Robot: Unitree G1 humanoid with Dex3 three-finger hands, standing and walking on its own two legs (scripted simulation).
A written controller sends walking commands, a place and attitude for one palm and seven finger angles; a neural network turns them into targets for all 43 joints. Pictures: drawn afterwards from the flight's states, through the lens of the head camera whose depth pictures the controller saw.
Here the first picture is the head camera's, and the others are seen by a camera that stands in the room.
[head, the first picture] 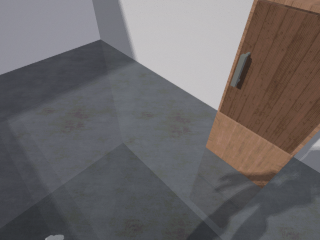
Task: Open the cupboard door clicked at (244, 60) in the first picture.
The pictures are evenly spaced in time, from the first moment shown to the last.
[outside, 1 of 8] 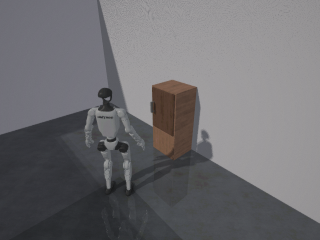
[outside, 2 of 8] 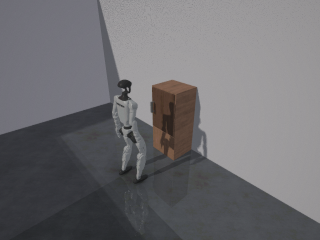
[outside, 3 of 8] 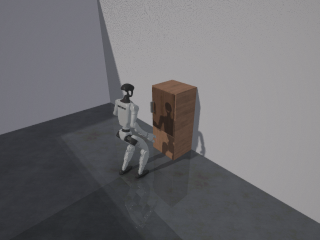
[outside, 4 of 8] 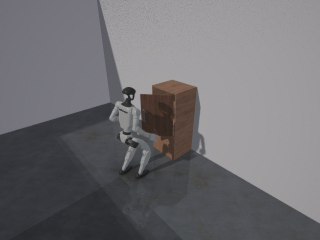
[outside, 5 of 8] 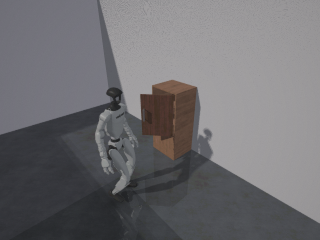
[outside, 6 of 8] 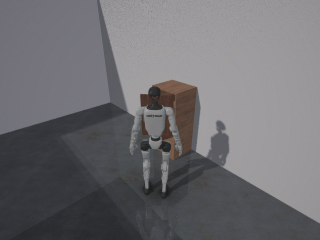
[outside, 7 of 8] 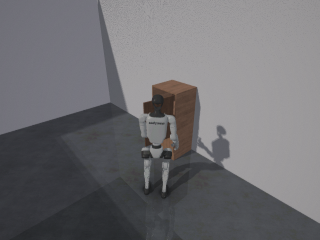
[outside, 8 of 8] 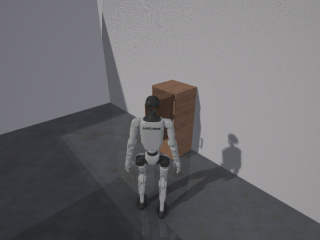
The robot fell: no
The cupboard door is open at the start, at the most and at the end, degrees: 0 87 86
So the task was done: yes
